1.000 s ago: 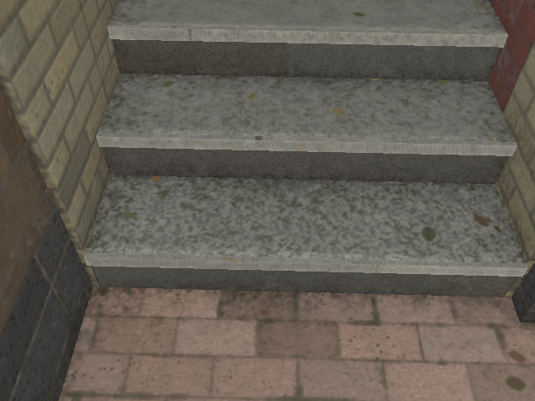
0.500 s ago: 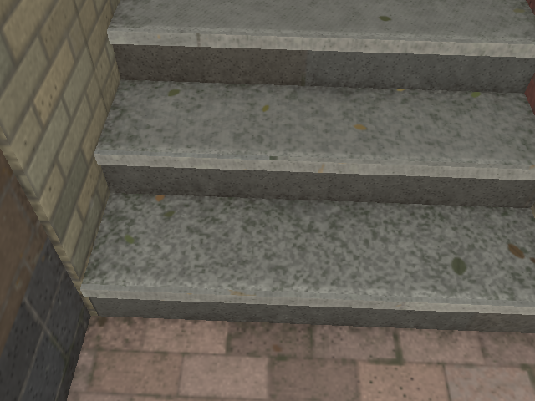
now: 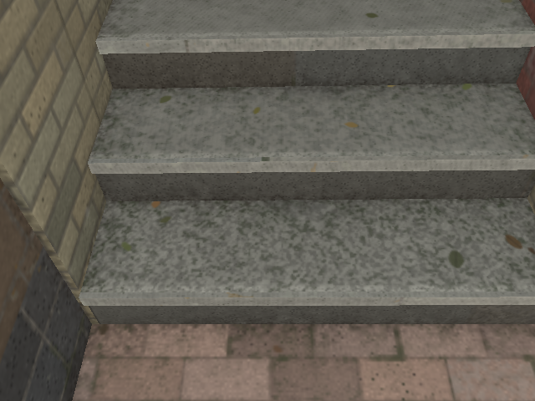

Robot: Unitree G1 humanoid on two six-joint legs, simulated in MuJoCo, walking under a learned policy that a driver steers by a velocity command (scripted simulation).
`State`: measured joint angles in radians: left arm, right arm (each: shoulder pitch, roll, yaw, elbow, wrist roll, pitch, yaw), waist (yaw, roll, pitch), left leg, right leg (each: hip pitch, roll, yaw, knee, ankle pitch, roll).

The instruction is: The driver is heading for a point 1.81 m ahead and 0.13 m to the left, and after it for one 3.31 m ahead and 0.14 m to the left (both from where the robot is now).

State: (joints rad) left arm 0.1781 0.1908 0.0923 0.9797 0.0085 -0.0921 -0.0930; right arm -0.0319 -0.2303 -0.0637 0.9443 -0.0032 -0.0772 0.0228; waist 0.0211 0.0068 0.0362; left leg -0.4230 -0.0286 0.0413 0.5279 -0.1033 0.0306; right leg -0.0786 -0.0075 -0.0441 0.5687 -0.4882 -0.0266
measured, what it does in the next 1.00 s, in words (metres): stands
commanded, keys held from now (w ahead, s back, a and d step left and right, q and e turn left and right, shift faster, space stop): no key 0.80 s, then w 0.20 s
